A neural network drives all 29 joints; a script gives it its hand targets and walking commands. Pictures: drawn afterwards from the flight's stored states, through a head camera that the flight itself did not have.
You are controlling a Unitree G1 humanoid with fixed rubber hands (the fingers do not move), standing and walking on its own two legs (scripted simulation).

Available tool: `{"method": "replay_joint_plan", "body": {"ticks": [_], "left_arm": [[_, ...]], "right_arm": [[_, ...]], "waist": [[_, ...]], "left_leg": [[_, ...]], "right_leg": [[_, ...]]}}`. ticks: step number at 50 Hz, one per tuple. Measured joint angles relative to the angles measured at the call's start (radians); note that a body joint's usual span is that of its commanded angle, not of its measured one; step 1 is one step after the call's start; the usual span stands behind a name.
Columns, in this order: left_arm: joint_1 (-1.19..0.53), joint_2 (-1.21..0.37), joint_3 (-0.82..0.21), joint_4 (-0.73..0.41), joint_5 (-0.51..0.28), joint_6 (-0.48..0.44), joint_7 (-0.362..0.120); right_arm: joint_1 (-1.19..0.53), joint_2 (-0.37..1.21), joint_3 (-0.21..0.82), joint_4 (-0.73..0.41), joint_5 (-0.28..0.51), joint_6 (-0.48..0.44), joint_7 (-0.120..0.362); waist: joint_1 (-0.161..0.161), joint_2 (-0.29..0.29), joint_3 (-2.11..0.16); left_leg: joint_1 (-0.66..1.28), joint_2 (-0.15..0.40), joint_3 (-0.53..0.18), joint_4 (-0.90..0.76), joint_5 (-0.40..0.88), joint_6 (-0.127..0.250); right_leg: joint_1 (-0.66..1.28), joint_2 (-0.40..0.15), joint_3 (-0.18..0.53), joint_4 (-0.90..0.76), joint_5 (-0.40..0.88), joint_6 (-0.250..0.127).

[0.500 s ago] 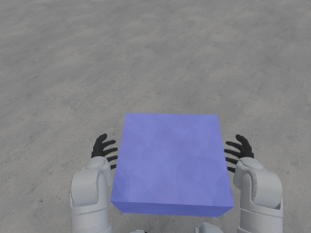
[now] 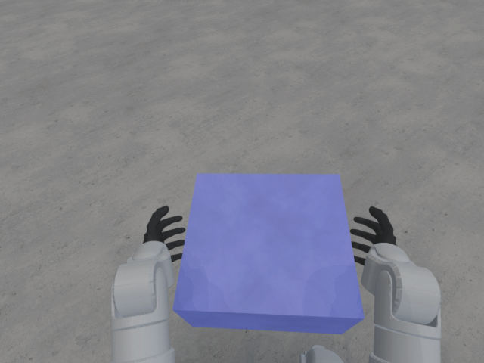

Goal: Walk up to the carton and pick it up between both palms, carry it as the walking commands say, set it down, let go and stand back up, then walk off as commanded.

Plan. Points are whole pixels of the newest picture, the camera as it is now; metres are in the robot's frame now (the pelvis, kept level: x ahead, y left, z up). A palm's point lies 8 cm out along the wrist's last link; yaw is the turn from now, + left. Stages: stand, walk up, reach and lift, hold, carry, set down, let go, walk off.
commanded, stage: carry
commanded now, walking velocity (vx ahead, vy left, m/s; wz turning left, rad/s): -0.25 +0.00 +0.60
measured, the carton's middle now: (266, 250) +0.33 -0.02 -0.02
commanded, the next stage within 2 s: none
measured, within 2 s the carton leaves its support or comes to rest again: neither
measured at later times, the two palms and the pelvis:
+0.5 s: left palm out of the picture +0.04 +0.21 +0.07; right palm out of the picture +0.10 -0.12 +0.06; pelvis -0.20 -0.01 +0.00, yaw +17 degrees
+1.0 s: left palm out of the picture -0.18 +0.23 +0.09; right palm out of the picture -0.03 -0.08 +0.08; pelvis -0.36 -0.04 +0.01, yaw +23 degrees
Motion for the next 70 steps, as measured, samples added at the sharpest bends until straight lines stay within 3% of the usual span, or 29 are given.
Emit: {"method": "replay_joint_plan", "body": {"ticks": [3,5,9,11,12,13,16,19,21,25,27,28,29,30,32,34,38,43,47,48,49,52,57,60,66,70], "left_arm": [[0.022,0.0,-0.017,-0.027,-0.029,0.027,0.059],[0.023,0.001,-0.021,-0.041,-0.053,0.026,0.084],[0.022,0.001,-0.014,-0.078,-0.088,0.012,0.114],[0.004,-0.003,-0.008,-0.067,-0.1,0.007,0.122],[-0.001,-0.004,-0.006,-0.053,-0.099,0.001,0.118],[-0.001,-0.005,-0.009,-0.037,-0.102,-0.007,0.119],[0.031,0.001,-0.032,-0.005,-0.122,0.004,0.125],[0.041,0.002,-0.035,-0.004,-0.114,0.024,0.114],[0.026,0.0,-0.031,0.004,-0.096,0.02,0.084],[-0.018,-0.008,-0.022,0.015,-0.033,0.001,0.014],[-0.033,-0.011,-0.021,0.005,-0.007,-0.003,-0.007],[-0.036,-0.007,-0.017,-0.001,0.005,-0.007,-0.012],[-0.027,-0.005,-0.007,-0.003,0.014,-0.012,-0.017],[-0.008,-0.002,0.003,-0.009,0.014,-0.012,-0.015],[0.027,0.0,0.003,-0.032,-0.007,0.006,0.024],[0.052,0.005,-0.015,-0.062,-0.038,0.025,0.073],[0.058,0.006,-0.018,-0.091,-0.083,0.035,0.121],[0.043,0.004,-0.008,-0.053,-0.12,0.028,0.138],[0.028,0.003,-0.01,-0.019,-0.129,0.03,0.146],[0.021,0.0,-0.012,-0.002,-0.127,0.023,0.147],[0.018,-0.002,-0.019,0.019,-0.125,0.014,0.146],[0.039,0.003,-0.04,0.056,-0.105,0.017,0.128],[0.007,-0.002,-0.042,0.089,-0.059,0.017,0.075],[-0.015,-0.006,-0.033,0.092,-0.032,0.012,0.053],[-0.019,-0.007,-0.014,0.121,0.002,0.004,0.034],[0.0,-0.003,-0.012,0.144,0.014,-0.031,0.009]], "right_arm": [[0.004,-0.001,-0.013,0.029,-0.019,0.0,0.053],[-0.011,0.003,-0.022,0.023,-0.03,0.002,0.065],[-0.038,0.008,-0.022,0.017,-0.066,-0.019,0.101],[-0.043,0.01,-0.028,0.015,-0.091,-0.026,0.122],[-0.046,0.008,-0.03,0.019,-0.101,-0.029,0.127],[-0.045,0.008,-0.038,0.028,-0.109,-0.034,0.134],[0.003,0.0,-0.044,0.04,-0.111,-0.024,0.15],[0.028,-0.006,-0.026,0.017,-0.069,0.004,0.099],[0.036,-0.007,-0.022,-0.012,-0.051,0.01,0.071],[0.024,-0.005,-0.037,-0.049,-0.012,0.007,0.031],[0.008,-0.003,-0.039,-0.067,0.0,0.011,0.011],[0.003,0.0,-0.031,-0.059,0.007,0.0,0.004],[-0.003,0.002,-0.018,-0.042,0.014,-0.008,-0.006],[-0.012,0.003,-0.006,-0.017,0.014,-0.01,-0.009],[-0.017,0.004,0.005,0.028,-0.004,-0.011,0.018],[-0.012,0.003,0.002,0.04,-0.015,-0.01,0.05],[-0.012,0.003,0.003,0.045,-0.057,-0.023,0.107],[-0.016,0.004,-0.015,0.058,-0.088,-0.024,0.13],[-0.007,0.001,-0.022,0.059,-0.098,-0.015,0.129],[-0.014,0.002,-0.032,0.065,-0.099,-0.017,0.125],[-0.015,0.003,-0.044,0.073,-0.1,-0.018,0.12],[0.028,-0.005,-0.036,0.078,-0.087,-0.009,0.104],[0.034,-0.007,-0.038,0.036,-0.048,0.017,0.038],[0.013,-0.006,-0.044,0.03,-0.03,0.017,0.015],[-0.01,0.001,-0.046,0.079,-0.039,0.008,0.018],[-0.019,0.003,-0.061,0.135,-0.072,-0.034,0.074]], "waist": [[0.043,0.014,-0.002],[0.073,0.028,0.004],[0.111,0.053,0.002],[0.127,0.064,-0.008],[0.137,0.068,-0.013],[0.139,0.071,-0.008],[0.109,0.04,-0.005],[0.07,0.033,-0.003],[0.043,0.037,-0.01],[-0.006,0.028,-0.019],[-0.023,0.013,-0.023],[-0.024,-0.023,-0.018],[-0.017,-0.037,-0.011],[-0.008,-0.031,-0.005],[0.018,-0.017,0.003],[0.052,-0.007,0.006],[0.108,0.008,-0.004],[0.127,0.035,-0.049],[0.129,0.041,-0.089],[0.126,0.057,-0.089],[0.116,0.079,-0.085],[0.093,0.072,-0.107],[0.023,0.085,-0.114],[0.007,0.081,-0.095],[0.015,0.057,-0.098],[0.035,0.045,-0.101]], "left_leg": [[-0.042,0.005,-0.053,-0.053,0.077,-0.008],[-0.074,0.0,-0.081,-0.072,0.124,-0.011],[-0.132,-0.019,-0.125,-0.116,0.212,-0.025],[-0.157,-0.032,-0.147,-0.138,0.253,-0.04],[-0.181,-0.037,-0.146,-0.114,0.215,-0.041],[-0.212,-0.048,-0.135,-0.04,0.097,-0.042],[-0.299,-0.092,-0.054,0.355,-0.119,-0.034],[-0.267,-0.066,0.002,0.555,-0.108,-0.04],[-0.199,-0.032,0.026,0.509,-0.123,-0.055],[-0.02,0.0,0.053,0.219,-0.216,-0.069],[0.07,0.004,0.055,0.006,-0.083,-0.057],[0.062,-0.02,0.057,-0.01,-0.055,-0.037],[0.043,-0.025,0.053,0.008,-0.057,-0.017],[0.027,-0.015,0.045,0.024,-0.063,0.002],[0.01,0.002,0.024,0.016,-0.048,0.024],[-0.001,0.007,0.005,-0.012,-0.011,0.031],[-0.024,-0.001,-0.019,-0.055,0.058,0.037],[-0.055,-0.016,-0.032,-0.111,0.137,0.039],[-0.077,-0.023,-0.022,-0.136,0.183,0.025],[-0.083,-0.016,-0.022,-0.136,0.191,0.019],[-0.079,-0.008,-0.028,-0.135,0.186,0.012],[-0.062,-0.01,0.005,-0.068,0.061,-0.001],[0.034,0.011,0.0,-0.123,0.073,-0.01],[0.03,0.003,0.016,-0.137,0.113,-0.006],[0.012,0.003,0.029,-0.139,0.13,0.004],[0.004,-0.002,0.031,-0.135,0.132,0.01]], "right_leg": [[-0.027,0.051,0.007,0.151,0.023,0.003],[-0.006,0.071,0.011,0.147,0.043,0.009],[0.099,0.113,0.024,-0.018,0.023,0.002],[0.204,0.135,0.018,-0.212,0.021,-0.02],[0.231,0.14,0.023,-0.3,0.082,-0.047],[0.222,0.134,0.024,-0.304,0.157,-0.069],[0.215,0.064,0.02,-0.302,0.214,-0.076],[0.214,0.017,0.021,-0.342,0.255,-0.051],[0.196,-0.002,0.009,-0.358,0.284,-0.042],[0.145,-0.044,-0.032,-0.355,0.328,-0.023],[0.108,-0.069,-0.053,-0.326,0.339,-0.005],[0.081,-0.094,-0.044,-0.289,0.332,0.003],[0.055,-0.084,-0.029,-0.226,0.223,0.016],[0.03,-0.052,-0.015,-0.139,0.111,0.017],[-0.01,0.004,-0.003,0.024,0.006,0.012],[-0.026,0.038,-0.003,0.112,0.01,0.011],[0.008,0.08,0.008,0.132,0.056,0.011],[0.142,0.125,0.028,-0.047,0.056,-0.005],[0.323,0.154,0.023,-0.38,0.077,-0.05],[0.334,0.164,0.023,-0.423,0.133,-0.064],[0.341,0.173,0.019,-0.435,0.182,-0.075],[0.334,0.154,0.038,-0.419,0.216,-0.092],[0.302,0.144,0.048,-0.399,0.226,-0.081],[0.288,0.135,0.064,-0.397,0.242,-0.075],[0.265,0.134,0.077,-0.399,0.263,-0.068],[0.256,0.129,0.079,-0.395,0.267,-0.062]]}}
